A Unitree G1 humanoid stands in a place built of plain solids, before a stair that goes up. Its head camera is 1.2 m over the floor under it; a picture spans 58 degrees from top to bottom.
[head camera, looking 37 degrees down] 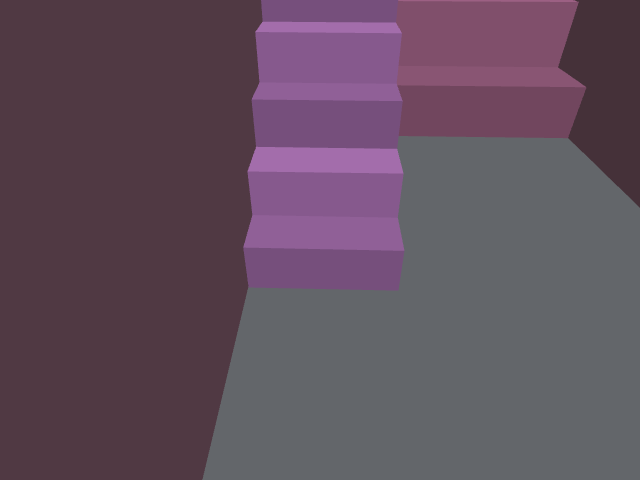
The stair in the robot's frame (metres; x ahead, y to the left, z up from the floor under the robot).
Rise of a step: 0.20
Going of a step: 0.22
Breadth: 0.60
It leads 2 degrees to the right of straight ahead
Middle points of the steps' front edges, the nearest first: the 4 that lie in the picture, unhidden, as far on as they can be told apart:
1.27 -0.01 0.20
1.48 -0.02 0.41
1.71 -0.03 0.61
1.93 -0.03 0.81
